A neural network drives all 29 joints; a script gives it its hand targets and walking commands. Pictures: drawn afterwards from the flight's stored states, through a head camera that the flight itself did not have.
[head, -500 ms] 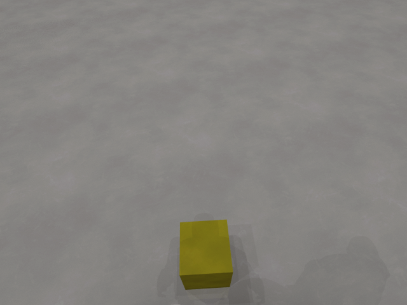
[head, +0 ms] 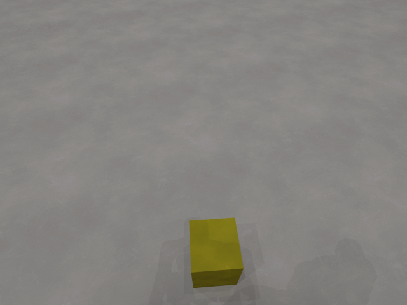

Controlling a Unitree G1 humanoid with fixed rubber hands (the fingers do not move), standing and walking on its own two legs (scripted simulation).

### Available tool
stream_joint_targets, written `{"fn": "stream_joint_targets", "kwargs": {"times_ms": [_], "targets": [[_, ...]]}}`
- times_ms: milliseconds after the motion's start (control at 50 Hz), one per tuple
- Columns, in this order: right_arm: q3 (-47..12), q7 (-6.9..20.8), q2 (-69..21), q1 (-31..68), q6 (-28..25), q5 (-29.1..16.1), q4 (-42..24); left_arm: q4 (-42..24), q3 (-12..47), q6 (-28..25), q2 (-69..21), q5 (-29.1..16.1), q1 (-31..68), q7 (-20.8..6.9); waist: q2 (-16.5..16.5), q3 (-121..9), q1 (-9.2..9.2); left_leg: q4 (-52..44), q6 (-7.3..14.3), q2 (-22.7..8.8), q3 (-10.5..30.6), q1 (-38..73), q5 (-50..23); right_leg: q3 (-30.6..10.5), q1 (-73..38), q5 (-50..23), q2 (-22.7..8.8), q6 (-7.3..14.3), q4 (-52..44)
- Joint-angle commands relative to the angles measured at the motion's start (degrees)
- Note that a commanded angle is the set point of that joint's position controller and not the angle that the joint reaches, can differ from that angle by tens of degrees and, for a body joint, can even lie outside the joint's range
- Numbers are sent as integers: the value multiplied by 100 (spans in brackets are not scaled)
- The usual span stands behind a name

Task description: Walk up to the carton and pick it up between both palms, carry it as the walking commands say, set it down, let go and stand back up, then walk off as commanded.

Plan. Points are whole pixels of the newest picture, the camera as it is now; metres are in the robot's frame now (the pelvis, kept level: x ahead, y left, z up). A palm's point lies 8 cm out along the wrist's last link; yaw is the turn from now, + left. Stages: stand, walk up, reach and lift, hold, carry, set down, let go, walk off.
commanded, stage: walk up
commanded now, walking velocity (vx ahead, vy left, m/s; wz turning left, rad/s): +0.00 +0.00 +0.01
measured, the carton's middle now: (213, 253) +0.43 -0.03 -0.65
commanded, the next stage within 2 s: stand in 1.64 s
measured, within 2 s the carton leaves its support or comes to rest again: neither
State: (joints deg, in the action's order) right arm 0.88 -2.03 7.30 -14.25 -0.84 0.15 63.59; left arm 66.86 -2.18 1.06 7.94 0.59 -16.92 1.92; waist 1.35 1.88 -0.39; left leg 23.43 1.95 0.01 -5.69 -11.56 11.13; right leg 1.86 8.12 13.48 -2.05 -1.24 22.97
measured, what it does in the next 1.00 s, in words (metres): steps on the spot: right foot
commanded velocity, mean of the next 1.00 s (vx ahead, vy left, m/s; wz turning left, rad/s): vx -0.01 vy -0.03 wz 0.01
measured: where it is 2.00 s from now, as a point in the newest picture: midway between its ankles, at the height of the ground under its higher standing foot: outside the picture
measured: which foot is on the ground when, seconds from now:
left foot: down 0.00-0.82, up 0.84-1.00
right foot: down 0.00-0.62, up 0.64-0.80, down 0.82-1.00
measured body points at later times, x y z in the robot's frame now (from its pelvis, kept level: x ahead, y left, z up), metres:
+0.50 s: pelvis -0.02 -0.02 +0.00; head -0.02 -0.02 +0.45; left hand -0.07 +0.17 -0.16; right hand -0.07 -0.22 -0.16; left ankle +0.02 +0.10 -0.74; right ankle -0.02 -0.13 -0.74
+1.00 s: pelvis -0.04 -0.08 +0.00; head -0.05 -0.10 +0.45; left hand -0.05 +0.13 -0.16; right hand -0.04 -0.32 -0.17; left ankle -0.05 +0.04 -0.73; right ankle -0.05 -0.21 -0.74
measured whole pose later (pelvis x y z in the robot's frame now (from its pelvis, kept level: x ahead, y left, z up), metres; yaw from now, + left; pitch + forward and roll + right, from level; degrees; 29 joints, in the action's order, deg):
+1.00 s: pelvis -0.04 -0.08 +0.00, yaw +0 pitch +0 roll +0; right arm 2.5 -1.1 10.8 -17.0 1.6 0.7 62.6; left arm 63.1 -0.1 -0.3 5.8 1.5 -18.2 1.9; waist -2.3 -1.6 0.1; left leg 36.1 -1.6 -2.4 -1.6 -17.1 17.6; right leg 2.4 11.2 13.4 -0.9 -0.2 24.4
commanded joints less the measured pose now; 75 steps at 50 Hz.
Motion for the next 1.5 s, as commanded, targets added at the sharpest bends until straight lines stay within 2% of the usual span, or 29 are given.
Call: {"fn": "stream_joint_targets", "kwargs": {"times_ms": [0, 140, 300, 560, 580, 600, 620, 640, 660, 680, 700, 720, 760, 780, 800, 820, 840, 860, 880, 920, 960, 1000, 1020, 1040, 1060, 1080, 1100, 1220, 1480], "targets": [[61, 15, 384, -370, -66, -14, -85, -7, 2, -154, 280, 9, -385, -13, 185, 193, 79, -713, -92, -633, 731, 438, -596, -327, 423, -384, -412, 121, -570], [73, 32, 422, -579, -2, 35, 135, 0, 136, -184, 204, -7, -496, 20, -40, 355, 47, -768, -164, -611, 728, 162, 27, -316, 546, 214, -388, 168, -693], [29, 41, 271, -859, 31, 57, 279, -13, 186, -193, 165, -30, -602, 5, -63, 469, 65, -638, -208, -537, 701, 35, 245, -465, 937, 857, -398, 239, -790], [28, 3, 196, -1010, -11, 85, 260, -48, 235, -229, 100, -6, -838, 16, -127, 357, 55, -417, -248, -578, 631, 53, -57, -473, 1102, 739, -389, 210, -730], [318, -125, 982, -618, -38, 194, -232, -87, -89, -67, 938, -23, -608, 52, 246, 758, 258, -131, -52, -1322, 1082, -96, -1024, -21, 1540, -469, -198, 138, 374], [431, -208, 1306, -903, -24, 177, -154, -220, -113, -18, 807, 29, -638, 30, -452, 301, 270, -143, 338, -1999, 1678, 169, -2632, 121, 1722, -393, -121, 24, 1372], [482, -294, 1334, -1165, 16, 119, -123, -359, -134, 60, 680, 75, -627, 4, -1071, 39, 394, -248, 860, -2754, 2199, 50, -3988, 277, 1879, 1227, 48, -82, 2670], [481, -337, 1299, -1418, 25, 151, -86, -533, -141, 139, 560, 116, -525, -12, -1180, -375, 402, -356, 1108, -2962, 2293, -155, -3740, -124, 1888, 1576, -97, -81, 3747], [457, -354, 1201, -1222, 39, 195, -202, -708, -87, 155, 399, 124, -447, -56, -1118, -576, 298, -522, 1096, -2794, 2056, -283, -2459, -364, 1916, 1541, -159, -55, 4243], [440, -341, 1115, -707, 63, 230, -378, -765, -15, 127, 206, 114, -445, -85, -1017, -623, 102, -567, 866, -2352, 1629, -623, -1013, -592, 1725, 1295, -280, -16, 4130], [399, -306, 994, -216, 93, 266, -538, -723, 9, 105, 97, 75, -557, -91, -1130, -511, -96, -588, 547, -1895, 1231, -1022, -380, -521, 1429, 1134, -272, 2, 3518], [350, -236, 916, -13, 120, 294, -618, -615, 18, 85, 86, 56, -871, -92, -1403, -576, -257, -775, 262, -1473, 952, -1232, 619, -231, 927, 1132, -127, 14, 2558], [334, -159, 853, -2, 197, 187, -559, -426, 36, 43, 0, 52, -1095, -34, -1387, -268, -260, -523, 142, -1109, 605, -1258, 1175, 304, 415, 787, 219, 55, 1070], [310, -126, 683, -417, 270, 102, -306, -387, 54, -32, 78, 86, -1167, -36, -945, -38, -272, -96, 41, -726, 348, -1393, 1467, 380, 95, 566, 394, 51, 293], [276, -91, 509, -875, 293, 82, -205, -392, -21, -107, 423, 135, -1204, -11, 94, 155, -138, 572, -167, -510, 98, -1603, 1252, -437, 124, 708, -258, 63, -417], [187, -66, 189, -1048, 315, 85, -276, -562, -80, -145, 873, 134, -1058, 22, 1367, 245, -21, 1141, -421, -313, 10, -1628, 1630, -1838, 733, 1315, -1483, 340, -1279], [195, -13, 236, -895, 370, 107, -201, -701, -11, -164, 842, 133, -722, 14, 1056, 435, 39, 1685, -410, -280, 412, -1313, 1676, -1998, 1346, 1986, -1664, 424, -1706], [250, 78, 433, -623, 395, 51, -346, -624, -5, -125, 872, 172, -541, 64, 1109, 605, 26, 2090, -261, -251, 613, -886, 1346, -1901, 2162, 2381, -1553, 613, -1852], [241, 121, 425, -606, 400, 38, -294, -709, 12, -162, 771, 156, -138, 48, 1136, 776, 184, 2287, -299, -266, 575, -407, 977, -1618, 2488, 2043, -1237, 663, -1804], [152, 147, 194, -979, 317, 60, -87, -781, 94, -231, 600, 114, 403, 32, 1080, 650, 420, 2037, -324, -213, 451, -674, 876, -760, 1618, 743, -790, 571, -1354], [145, 105, 391, -779, 169, 57, -100, -653, 74, -256, 486, 84, 59, 51, 615, 461, 254, 1044, -354, -218, 387, -574, 710, -620, 783, -456, -765, 604, -822], [115, 45, 424, -817, 24, 11, -84, -449, 17, -252, 478, 22, -330, 52, 223, 149, 207, -425, -389, -373, 488, 41, -412, -423, 234, -1514, -719, 511, -277], [128, 10, 554, -924, -25, 22, -35, -405, 4, -263, 468, -17, -519, 30, 74, -53, 116, -498, -379, -578, 663, 432, -889, -442, 232, -1500, -655, 414, -166], [132, -17, 697, -913, -62, 30, -49, -391, -2, -268, 396, -33, -610, 13, -91, -104, -30, -486, -344, -826, 858, 634, -1414, -407, 391, -1103, -523, 313, -172], [118, -17, 709, -733, -55, 7, 2, -380, 69, -270, 137, -85, -690, -3, -501, -12, -177, -348, -265, -822, 766, 572, -1578, -338, 323, -844, -396, 222, -416], [106, 3, 567, -689, -49, -25, 47, -327, 117, -273, 72, -91, -595, 9, -779, 29, -88, -423, -234, -743, 758, 275, -1184, -276, 79, -825, -403, 192, -486], [30, 8, 370, -767, -62, -26, 103, -308, 70, -261, 245, -81, -431, 13, -608, 105, 3, -549, -246, -678, 719, 143, -929, -261, -12, -862, -383, 172, -414], [-22, -28, 375, -845, -49, -9, 260, -120, 101, -250, 214, -40, -513, -22, -220, 269, -4, -671, -240, -645, 670, 171, -401, -258, 206, -418, -368, 140, -561], [-73, -17, 213, -1034, -24, 17, 411, 28, 151, -257, 163, -40, -635, -13, -26, 439, 5, -573, -307, -563, 585, 49, -96, -393, 583, 272, -399, 165, -692]]}}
